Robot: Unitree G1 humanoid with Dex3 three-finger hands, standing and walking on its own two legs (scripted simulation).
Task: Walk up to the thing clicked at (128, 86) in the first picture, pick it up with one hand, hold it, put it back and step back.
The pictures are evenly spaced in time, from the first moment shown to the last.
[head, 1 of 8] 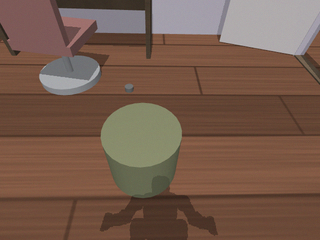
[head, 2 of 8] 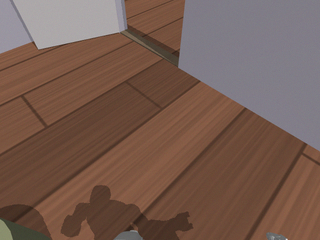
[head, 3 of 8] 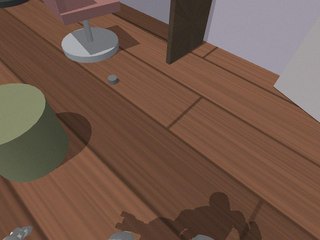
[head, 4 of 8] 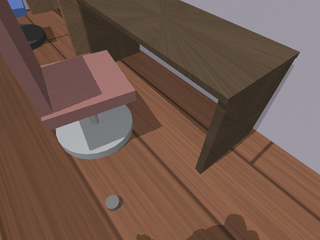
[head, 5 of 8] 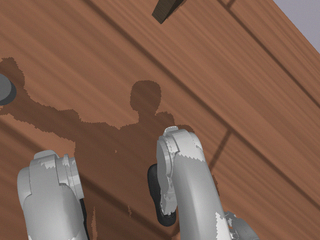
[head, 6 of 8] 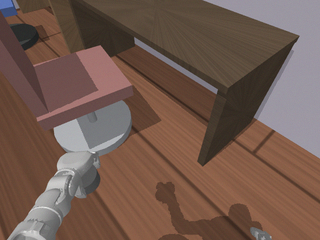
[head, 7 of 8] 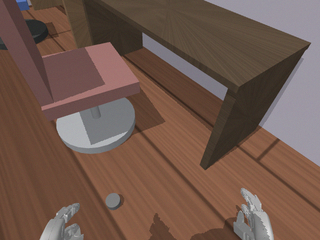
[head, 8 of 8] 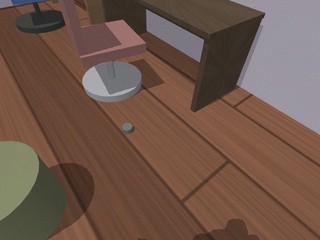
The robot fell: no
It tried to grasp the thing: yes
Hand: left
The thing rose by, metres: 0.68
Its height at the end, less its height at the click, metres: +0.00
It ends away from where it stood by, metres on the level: 0.02
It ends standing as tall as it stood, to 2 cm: yes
